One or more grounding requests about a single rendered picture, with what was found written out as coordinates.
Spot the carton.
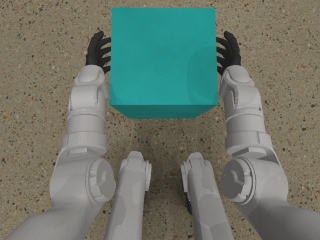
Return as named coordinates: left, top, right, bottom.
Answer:
left=109, top=7, right=219, bottom=119

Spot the robot right upper arm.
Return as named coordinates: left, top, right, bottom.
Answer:
left=220, top=156, right=320, bottom=240

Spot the robot right hand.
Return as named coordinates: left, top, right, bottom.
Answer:
left=216, top=31, right=241, bottom=76

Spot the robot left upper arm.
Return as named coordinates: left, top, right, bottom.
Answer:
left=3, top=157, right=116, bottom=240

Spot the robot right foot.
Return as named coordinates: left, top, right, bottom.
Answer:
left=181, top=174, right=192, bottom=215

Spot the robot left hand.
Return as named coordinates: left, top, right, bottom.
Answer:
left=85, top=31, right=111, bottom=74

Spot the robot left forearm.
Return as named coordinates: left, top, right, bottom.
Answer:
left=49, top=65, right=109, bottom=199

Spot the right robot shin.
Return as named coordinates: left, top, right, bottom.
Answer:
left=185, top=152, right=214, bottom=205

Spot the robot right forearm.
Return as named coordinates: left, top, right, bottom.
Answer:
left=218, top=65, right=283, bottom=170

